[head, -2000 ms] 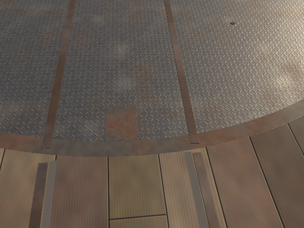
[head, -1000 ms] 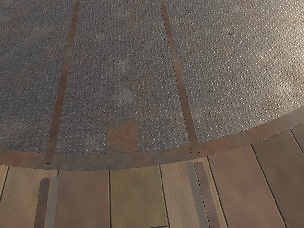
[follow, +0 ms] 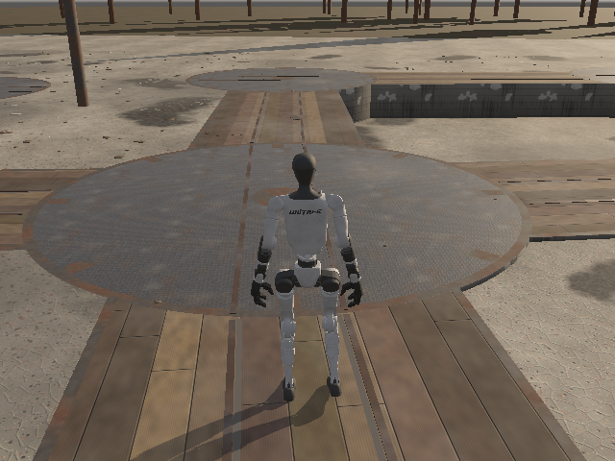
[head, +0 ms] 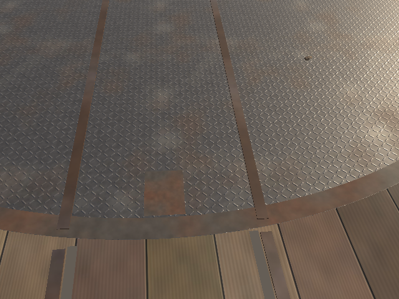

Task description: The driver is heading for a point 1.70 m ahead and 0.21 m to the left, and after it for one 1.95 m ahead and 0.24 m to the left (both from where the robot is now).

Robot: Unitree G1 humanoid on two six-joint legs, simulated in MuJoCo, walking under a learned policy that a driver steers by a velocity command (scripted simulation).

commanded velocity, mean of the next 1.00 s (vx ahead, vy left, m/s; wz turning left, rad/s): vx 0.26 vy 0.00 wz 0.00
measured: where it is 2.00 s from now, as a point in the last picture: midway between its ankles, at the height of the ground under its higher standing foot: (220, 200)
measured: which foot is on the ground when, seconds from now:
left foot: down 0.00-0.34, up 0.36-0.70, down 0.72-1.00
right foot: up 0.00-0.32, down 0.34-0.78, up 0.80-1.00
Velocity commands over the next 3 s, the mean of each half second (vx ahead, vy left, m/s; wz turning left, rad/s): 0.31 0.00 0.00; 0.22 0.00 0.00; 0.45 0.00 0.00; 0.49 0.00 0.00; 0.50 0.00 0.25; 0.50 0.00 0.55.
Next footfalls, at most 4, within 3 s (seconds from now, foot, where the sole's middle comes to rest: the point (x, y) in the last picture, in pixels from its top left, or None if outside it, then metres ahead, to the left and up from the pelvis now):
0.34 right None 0.35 -0.13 -0.77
0.72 left None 0.34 0.09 -0.77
1.10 right None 0.48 -0.18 -0.77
1.60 left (186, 219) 0.84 0.04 -0.77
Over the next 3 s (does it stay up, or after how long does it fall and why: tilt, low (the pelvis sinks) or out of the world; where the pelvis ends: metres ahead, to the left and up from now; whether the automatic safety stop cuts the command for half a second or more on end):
stays up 1.41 0.01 0.02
